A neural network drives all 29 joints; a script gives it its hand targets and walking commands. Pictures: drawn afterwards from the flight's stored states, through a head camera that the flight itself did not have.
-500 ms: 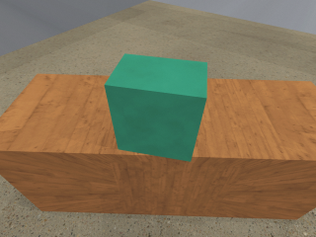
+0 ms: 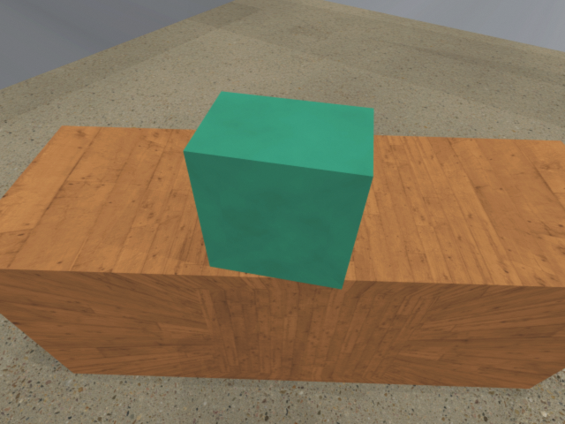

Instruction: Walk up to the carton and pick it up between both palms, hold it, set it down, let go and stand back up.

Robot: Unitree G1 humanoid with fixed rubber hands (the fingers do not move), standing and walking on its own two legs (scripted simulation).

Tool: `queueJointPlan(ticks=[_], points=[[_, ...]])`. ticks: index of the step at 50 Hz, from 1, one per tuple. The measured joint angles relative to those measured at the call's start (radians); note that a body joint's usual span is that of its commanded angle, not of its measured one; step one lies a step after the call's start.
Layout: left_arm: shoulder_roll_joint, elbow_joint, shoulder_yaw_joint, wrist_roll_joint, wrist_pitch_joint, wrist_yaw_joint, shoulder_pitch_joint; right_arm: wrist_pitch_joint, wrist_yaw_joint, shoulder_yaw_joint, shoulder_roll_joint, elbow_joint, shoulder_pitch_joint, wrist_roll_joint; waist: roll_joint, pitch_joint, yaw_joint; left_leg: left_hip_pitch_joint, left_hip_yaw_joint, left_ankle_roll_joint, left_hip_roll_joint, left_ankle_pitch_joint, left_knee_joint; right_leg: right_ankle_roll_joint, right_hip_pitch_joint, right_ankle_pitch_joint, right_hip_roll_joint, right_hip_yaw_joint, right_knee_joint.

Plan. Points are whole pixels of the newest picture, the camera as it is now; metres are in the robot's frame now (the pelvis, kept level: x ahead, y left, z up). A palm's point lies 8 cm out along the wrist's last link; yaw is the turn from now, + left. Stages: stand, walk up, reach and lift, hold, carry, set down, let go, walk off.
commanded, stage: stand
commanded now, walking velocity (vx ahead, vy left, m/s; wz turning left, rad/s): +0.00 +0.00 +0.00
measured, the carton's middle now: (284, 194) +0.53 +0.01 +0.01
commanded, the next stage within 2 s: none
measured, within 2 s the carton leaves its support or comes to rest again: neither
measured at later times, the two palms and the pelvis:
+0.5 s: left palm out of the picture -0.02 +0.19 -0.15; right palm out of the picture -0.03 -0.19 -0.15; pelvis +0.01 +0.00 +0.00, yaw +0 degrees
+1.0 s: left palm out of the picture -0.01 +0.19 -0.15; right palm out of the picture -0.01 -0.19 -0.15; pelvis +0.02 +0.00 +0.00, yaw +0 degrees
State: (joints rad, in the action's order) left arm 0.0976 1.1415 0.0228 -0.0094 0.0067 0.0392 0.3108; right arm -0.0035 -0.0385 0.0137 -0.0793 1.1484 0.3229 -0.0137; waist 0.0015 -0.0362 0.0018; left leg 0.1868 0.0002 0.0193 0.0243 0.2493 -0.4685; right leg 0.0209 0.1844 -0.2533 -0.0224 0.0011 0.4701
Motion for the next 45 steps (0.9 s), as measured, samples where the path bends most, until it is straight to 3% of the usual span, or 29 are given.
queueJointPlan(ticks=[45], points=[[-0.012,0.026,-0.015,-0.001,0.008,0.004,-0.019,0.002,-0.006,-0.003,-0.002,0.049,-0.043,0.002,0.003,-0.026,-0.004,-0.038,0.005,0.003,0.001,0.009,0.027,0.002,-0.043,-0.008,-0.001,-0.005,-0.034]])
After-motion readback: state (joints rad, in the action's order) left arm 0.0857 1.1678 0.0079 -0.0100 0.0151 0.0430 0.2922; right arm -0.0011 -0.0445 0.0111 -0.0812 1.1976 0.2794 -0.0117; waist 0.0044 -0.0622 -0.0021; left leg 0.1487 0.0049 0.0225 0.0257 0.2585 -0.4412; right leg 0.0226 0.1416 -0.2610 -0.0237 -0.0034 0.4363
